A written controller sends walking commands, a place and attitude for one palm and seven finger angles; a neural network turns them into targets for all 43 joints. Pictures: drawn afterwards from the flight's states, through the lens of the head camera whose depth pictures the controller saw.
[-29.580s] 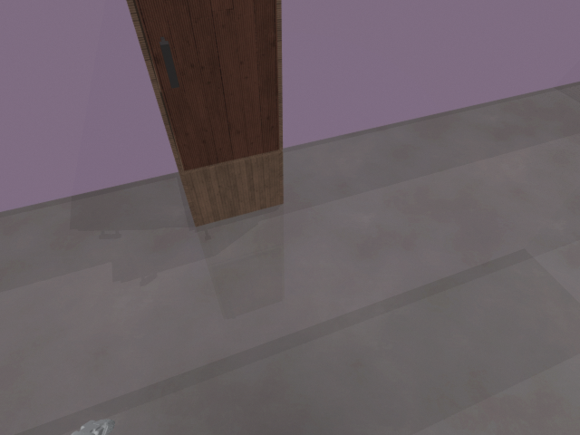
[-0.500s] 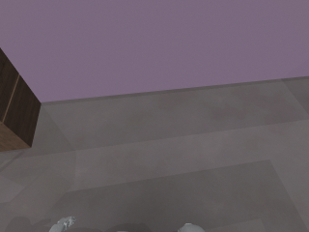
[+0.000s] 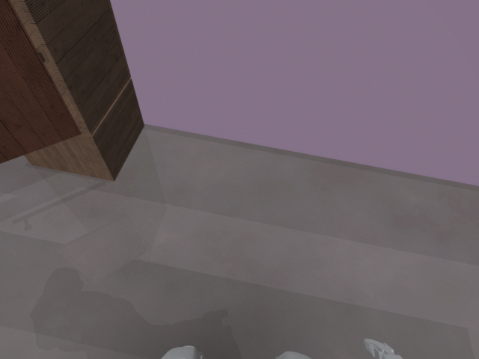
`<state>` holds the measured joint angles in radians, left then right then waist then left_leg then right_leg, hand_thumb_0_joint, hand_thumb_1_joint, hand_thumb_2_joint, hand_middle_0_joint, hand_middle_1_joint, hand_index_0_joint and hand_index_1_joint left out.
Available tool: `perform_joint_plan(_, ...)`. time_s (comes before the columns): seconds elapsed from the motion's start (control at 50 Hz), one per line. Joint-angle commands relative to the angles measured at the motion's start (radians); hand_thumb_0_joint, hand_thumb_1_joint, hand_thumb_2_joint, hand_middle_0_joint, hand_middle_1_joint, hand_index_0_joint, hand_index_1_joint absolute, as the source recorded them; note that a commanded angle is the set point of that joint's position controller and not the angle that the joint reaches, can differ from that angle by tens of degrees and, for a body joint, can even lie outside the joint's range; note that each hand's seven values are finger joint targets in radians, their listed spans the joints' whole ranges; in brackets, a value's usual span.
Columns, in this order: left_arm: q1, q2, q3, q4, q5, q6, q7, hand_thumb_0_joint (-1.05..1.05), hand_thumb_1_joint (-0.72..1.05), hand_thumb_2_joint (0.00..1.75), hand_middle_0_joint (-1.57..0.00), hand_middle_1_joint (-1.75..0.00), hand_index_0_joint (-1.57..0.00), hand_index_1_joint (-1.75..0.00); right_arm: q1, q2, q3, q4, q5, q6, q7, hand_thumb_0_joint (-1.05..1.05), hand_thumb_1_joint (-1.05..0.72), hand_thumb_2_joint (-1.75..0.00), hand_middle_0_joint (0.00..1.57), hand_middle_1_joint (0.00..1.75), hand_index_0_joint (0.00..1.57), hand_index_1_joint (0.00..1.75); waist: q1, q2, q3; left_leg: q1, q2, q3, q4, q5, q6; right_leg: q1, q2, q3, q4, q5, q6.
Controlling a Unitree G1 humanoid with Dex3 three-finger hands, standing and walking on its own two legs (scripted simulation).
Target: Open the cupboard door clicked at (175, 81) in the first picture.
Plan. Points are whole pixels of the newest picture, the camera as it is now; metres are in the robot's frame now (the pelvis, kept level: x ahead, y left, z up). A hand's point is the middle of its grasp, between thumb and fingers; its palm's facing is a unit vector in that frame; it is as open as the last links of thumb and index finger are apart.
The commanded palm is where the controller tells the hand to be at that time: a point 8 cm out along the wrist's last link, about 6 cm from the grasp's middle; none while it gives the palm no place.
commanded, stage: turn to face it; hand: left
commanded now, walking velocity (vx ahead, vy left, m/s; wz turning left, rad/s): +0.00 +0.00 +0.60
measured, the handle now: out of the picture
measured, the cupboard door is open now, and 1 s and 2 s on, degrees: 45 45 45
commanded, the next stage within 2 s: take the last steps up to it in 1.00 s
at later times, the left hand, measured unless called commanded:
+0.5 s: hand out of the picture +0.03 +0.16 -0.14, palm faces +0.30 -0.92 -0.25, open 7.4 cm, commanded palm none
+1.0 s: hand out of the picture -0.01 +0.17 -0.15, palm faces +0.52 -0.81 -0.28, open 7.4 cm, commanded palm none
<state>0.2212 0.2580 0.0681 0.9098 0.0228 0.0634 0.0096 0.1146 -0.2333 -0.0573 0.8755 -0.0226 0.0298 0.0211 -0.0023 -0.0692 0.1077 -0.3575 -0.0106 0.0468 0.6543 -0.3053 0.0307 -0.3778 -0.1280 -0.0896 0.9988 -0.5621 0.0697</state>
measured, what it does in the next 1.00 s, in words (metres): steps on the spot, turning left: right foot, then left foot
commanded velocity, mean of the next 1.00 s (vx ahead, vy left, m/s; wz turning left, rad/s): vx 0.00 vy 0.00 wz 0.46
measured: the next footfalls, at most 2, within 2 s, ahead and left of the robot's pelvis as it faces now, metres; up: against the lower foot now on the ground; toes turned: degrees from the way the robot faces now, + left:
right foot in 0.28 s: +0.07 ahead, -0.16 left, +0.00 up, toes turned +9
left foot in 0.62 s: +0.02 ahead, +0.10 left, +0.00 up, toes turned +28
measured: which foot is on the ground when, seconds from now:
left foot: down 0.00-0.28, up 0.30-0.60, down 0.62-0.96, up 0.98-1.00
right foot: up 0.00-0.26, down 0.28-0.62, up 0.64-0.94, down 0.96-1.00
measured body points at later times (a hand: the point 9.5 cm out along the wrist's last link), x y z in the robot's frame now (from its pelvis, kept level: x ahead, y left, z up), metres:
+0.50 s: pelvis +0.02 -0.04 +0.02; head +0.06 -0.04 +0.47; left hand +0.02 +0.21 -0.12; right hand +0.17 -0.27 -0.13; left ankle -0.03 +0.08 -0.66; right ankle +0.03 -0.16 -0.72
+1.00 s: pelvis +0.03 -0.05 +0.01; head +0.07 -0.04 +0.45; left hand -0.04 +0.22 -0.13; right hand +0.23 -0.21 -0.15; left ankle -0.02 +0.08 -0.71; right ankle +0.09 -0.15 -0.72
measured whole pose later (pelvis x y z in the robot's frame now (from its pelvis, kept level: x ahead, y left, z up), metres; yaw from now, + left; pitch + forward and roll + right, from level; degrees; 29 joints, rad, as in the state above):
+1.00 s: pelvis +0.03 -0.05 +0.01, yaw +31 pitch +0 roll +1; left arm 0.20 0.22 0.05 0.92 0.03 0.02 0.01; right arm 0.16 -0.20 -0.04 0.94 -0.01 0.05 0.00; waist 0.00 0.02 0.07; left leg -0.34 -0.02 -0.05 0.66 -0.37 -0.01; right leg -0.27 -0.04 -0.06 0.59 -0.31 0.01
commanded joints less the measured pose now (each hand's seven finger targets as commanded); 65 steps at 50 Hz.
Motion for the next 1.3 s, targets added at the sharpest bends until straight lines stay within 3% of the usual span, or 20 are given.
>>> perform_joint_plan(0.0, -0.071, 0.076, 0.024, -0.11, -0.003, -0.032, 0.0, 0.0, 0.9, 0.9, -0.2, -0.3, -0.2, -0.3, 0.067, -0.203, -0.046, -0.044, -0.004, -0.016, -0.038, 0.0, -0.9, -0.9, 0.2, 0.3, 0.2, 0.3, -0.027, 0.236, -0.157, 0.185, 0.263, -0.328, -0.307, 0.384, 0.133, -0.186, 0.015, 0.106, 0.161, 0.115, 0.008)
perform_joint_plan(0.22, 0.048, 0.081, 0.026, -0.099, -0.011, -0.051, 0.006, 0.0, 0.9, 0.9, -0.2, -0.3, -0.2, -0.3, -0.007, -0.194, -0.061, -0.06, 0.002, 0.002, -0.026, 0.0, -0.9, -0.9, 0.2, 0.3, 0.2, 0.3, 0.041, 0.212, -0.172, -0.016, 0.146, -0.364, -0.198, 0.244, 0.073, 0.245, 0.114, 0.051, -0.507, 0.294, -0.013)
perform_joint_plan(0.24, 0.088, 0.137, 0.039, -0.096, -0.002, -0.062, 0.014, 0.0, 0.9, 0.9, -0.2, -0.3, -0.2, -0.3, -0.006, -0.15, -0.056, -0.07, 0.011, 0.003, -0.02, 0.0, -0.9, -0.9, 0.2, 0.3, 0.2, 0.3, 0.06, 0.067, -0.185, -0.141, 0.067, -0.306, -0.076, 0.086, 0.017, 0.37, -0.012, 0.177, -0.664, 0.264, -0.045)
perform_joint_plan(0.26, 0.09, 0.225, 0.054, -0.1, 0.012, -0.069, 0.02, 0.0, 0.9, 0.9, -0.2, -0.3, -0.2, -0.3, -0.001, -0.087, -0.048, -0.093, 0.015, 0.002, -0.014, 0.0, -0.9, -0.9, 0.2, 0.3, 0.2, 0.3, 0.067, -0.233, -0.157, -0.281, -0.085, -0.098, 0.183, -0.228, -0.069, 0.389, -0.291, 0.463, -0.761, 0.29, -0.16)
perform_joint_plan(0.28, 0.06, 0.23, 0.04, -0.114, 0.005, -0.063, 0.019, 0.0, 0.9, 0.9, -0.2, -0.3, -0.2, -0.3, -0.011, -0.123, -0.053, -0.096, 0.003, 0.004, -0.006, 0.0, -0.9, -0.9, 0.2, 0.3, 0.2, 0.3, 0.057, -0.178, -0.13, -0.241, -0.04, -0.115, 0.406, -0.3, -0.062, 0.239, -0.364, 0.45, -0.761, 0.324, -0.234)
perform_joint_plan(0.36, -0.061, 0.111, 0.016, -0.137, 0.0, -0.07, 0.023, 0.0, 0.9, 0.9, -0.2, -0.3, -0.2, -0.3, 0.004, -0.093, -0.048, -0.045, 0.004, 0.027, 0.01, 0.0, -0.9, -0.9, 0.2, 0.3, 0.2, 0.3, -0.015, -0.156, -0.074, -0.218, 0.032, -0.07, 0.545, -0.124, -0.088, 0.176, -0.191, 0.147, -0.682, 0.566, -0.185)
perform_joint_plan(0.5, 0.073, 0.171, 0.04, -0.074, 0.009, -0.07, 0.02, 0.0, 0.9, 0.9, -0.2, -0.3, -0.2, -0.3, -0.06, -0.045, -0.019, -0.055, 0.016, 0.007, 0.013, 0.0, -0.9, -0.9, 0.2, 0.3, 0.2, 0.3, 0.053, -0.144, -0.145, -0.073, 0.005, 0.055, 0.077, -0.15, -0.082, 0.358, -0.224, 0.04, -0.539, 0.895, -0.175)
perform_joint_plan(0.56, 0.046, 0.174, 0.044, -0.073, -0.007, -0.065, 0.012, 0.0, 0.9, 0.9, -0.2, -0.3, -0.2, -0.3, 0.043, -0.09, -0.026, -0.028, 0.01, -0.005, 0.005, 0.0, -0.9, -0.9, 0.2, 0.3, 0.2, 0.3, -0.013, -0.095, -0.18, 0.158, 0.0, 0.053, -0.192, 0.086, -0.053, 0.246, -0.196, -0.035, -0.38, 0.826, -0.094)
perform_joint_plan(0.58, 0.045, 0.138, 0.039, -0.095, -0.013, -0.059, 0.007, 0.0, 0.9, 0.9, -0.2, -0.3, -0.2, -0.3, 0.099, -0.173, -0.045, -0.018, 0.002, -0.013, 0.001, 0.0, -0.9, -0.9, 0.2, 0.3, 0.2, 0.3, -0.045, 0.095, -0.23, 0.342, 0.146, -0.115, -0.232, 0.319, 0.008, 0.062, -0.135, -0.086, -0.221, 0.585, -0.035)
perform_joint_plan(0.6, 0.005, 0.063, 0.012, -0.133, -0.016, -0.055, 0.002, 0.0, 0.9, 0.9, -0.2, -0.3, -0.2, -0.3, 0.172, -0.27, -0.071, -0.014, -0.002, -0.012, -0.005, 0.0, -0.9, -0.9, 0.2, 0.3, 0.2, 0.3, -0.086, 0.365, -0.238, 0.434, 0.408, -0.447, -0.259, 0.69, 0.159, -0.186, -0.005, -0.081, -0.007, -0.077, 0.026)
perform_joint_plan(0.62, -0.064, 0.082, 0.009, -0.15, -0.003, -0.04, 0.011, 0.0, 0.9, 0.9, -0.2, -0.3, -0.2, -0.3, 0.216, -0.282, -0.069, 0.008, -0.003, -0.007, -0.016, 0.0, -0.9, -0.9, 0.2, 0.3, 0.2, 0.3, -0.106, 0.265, -0.228, 0.365, 0.443, -0.455, -0.274, 0.618, 0.222, -0.201, 0.002, 0.032, 0.102, -0.12, 0.006)
perform_joint_plan(0.72, -0.025, 0.058, 0.015, -0.063, -0.005, -0.03, -0.002, 0.0, 0.9, 0.9, -0.2, -0.3, -0.2, -0.3, 0.053, -0.17, -0.029, -0.018, -0.005, -0.022, -0.044, 0.0, -0.9, -0.9, 0.2, 0.3, 0.2, 0.3, -0.011, 0.237, -0.156, 0.206, 0.257, -0.245, -0.301, 0.484, 0.136, -0.137, 0.025, 0.08, 0.083, 0.115, 0.001)
perform_joint_plan(0.9, 0.093, 0.049, 0.01, -0.024, -0.009, -0.052, 0.003, 0.0, 0.9, 0.9, -0.2, -0.3, -0.2, -0.3, 0.008, -0.159, -0.031, -0.007, 0.004, -0.007, -0.034, 0.0, -0.9, -0.9, 0.2, 0.3, 0.2, 0.3, 0.043, 0.189, -0.151, 0.039, 0.184, -0.242, -0.21, 0.288, 0.077, 0.236, 0.096, 0.022, -0.504, 0.329, -0.019)
perform_joint_plan(0.94, 0.112, 0.168, 0.032, -0.017, 0.008, -0.071, 0.015, 0.0, 0.9, 0.9, -0.2, -0.3, -0.2, -0.3, 0.032, -0.06, -0.018, -0.023, 0.017, -0.008, -0.023, 0.0, -0.9, -0.9, 0.2, 0.3, 0.2, 0.3, 0.043, -0.164, -0.145, -0.158, -0.024, -0.062, 0.063, -0.089, -0.044, 0.356, -0.212, 0.357, -0.707, 0.422, -0.139)
perform_joint_plan(0.96, 0.109, 0.202, 0.029, -0.032, 0.009, -0.07, 0.012, 0.0, 0.9, 0.9, -0.2, -0.3, -0.2, -0.3, 0.002, -0.075, -0.022, -0.037, 0.014, 0.0, -0.018, 0.0, -0.9, -0.9, 0.2, 0.3, 0.2, 0.3, 0.063, -0.167, -0.127, -0.13, -0.036, -0.068, 0.27, -0.304, -0.049, 0.232, -0.337, 0.413, -0.746, 0.446, -0.236)
perform_joint_plan(0.98, 0.078, 0.161, 0.025, -0.033, 0.005, -0.077, 0.02, 0.0, 0.9, 0.9, -0.2, -0.3, -0.2, -0.3, -0.016, -0.085, -0.029, -0.025, 0.008, 0.012, -0.021, 0.0, -0.9, -0.9, 0.2, 0.3, 0.2, 0.3, 0.048, -0.207, -0.096, -0.162, -0.006, -0.113, 0.405, -0.276, -0.046, 0.179, -0.299, 0.423, -0.746, 0.479, -0.256)
perform_joint_plan(1.06, 0.025, 0.101, 0.011, -0.04, 0.004, -0.079, 0.022, 0.0, 0.9, 0.9, -0.2, -0.3, -0.2, -0.3, 0.011, -0.045, -0.02, 0.026, 0.012, 0.016, -0.012, 0.0, -0.9, -0.9, 0.2, 0.3, 0.2, 0.3, 0.017, -0.123, -0.087, -0.133, 0.018, -0.056, 0.415, -0.165, -0.071, 0.222, -0.182, 0.151, -0.666, 0.721, -0.209)
perform_joint_plan(1.2, 0.128, 0.144, 0.04, 0.034, 0.011, -0.092, 0.007, 0.0, 0.9, 0.9, -0.2, -0.3, -0.2, -0.3, -0.021, -0.022, -0.007, 0.031, 0.009, -0.014, 0.003, 0.0, -0.9, -0.9, 0.2, 0.3, 0.2, 0.3, 0.071, -0.115, -0.094, -0.056, 0.017, 0.03, 0.044, -0.169, -0.064, 0.315, -0.238, 0.182, -0.695, 0.427, -0.212)
perform_joint_plan(1.26, 0.07, 0.147, 0.046, 0.035, 0.0, -0.084, -0.003, 0.0, 0.9, 0.9, -0.2, -0.3, -0.2, -0.3, 0.097, -0.032, -0.004, 0.068, 0.005, -0.03, -0.002, 0.0, -0.9, -0.9, 0.2, 0.3, 0.2, 0.3, 0.005, -0.062, -0.091, 0.196, -0.009, 0.071, -0.201, -0.021, -0.044, 0.137, -0.19, 0.095, -0.624, 0.211, -0.149)
perform_joint_plan(1.28, 0.047, 0.111, 0.042, 0.021, -0.005, -0.076, -0.01, 0.0, 0.9, 0.9, -0.2, -0.3, -0.2, -0.3, 0.165, -0.082, -0.015, 0.083, 0.003, -0.036, -0.009, 0.0, -0.9, -0.9, 0.2, 0.3, 0.2, 0.3, -0.032, 0.062, -0.104, 0.339, 0.05, -0.029, -0.279, -0.049, -0.01, -0.008, -0.133, 0.034, -0.499, 0.126, -0.102)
